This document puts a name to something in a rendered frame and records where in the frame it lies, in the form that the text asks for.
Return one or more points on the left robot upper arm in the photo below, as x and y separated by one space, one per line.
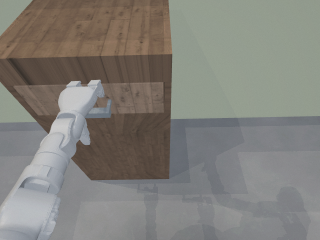
30 215

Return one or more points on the left robot hand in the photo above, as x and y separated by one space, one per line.
81 99

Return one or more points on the handle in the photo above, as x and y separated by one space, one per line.
100 112

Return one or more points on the left robot forearm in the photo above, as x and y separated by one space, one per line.
46 171

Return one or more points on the cabinet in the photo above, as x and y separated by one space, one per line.
55 42

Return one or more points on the drawer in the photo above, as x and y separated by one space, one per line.
127 98

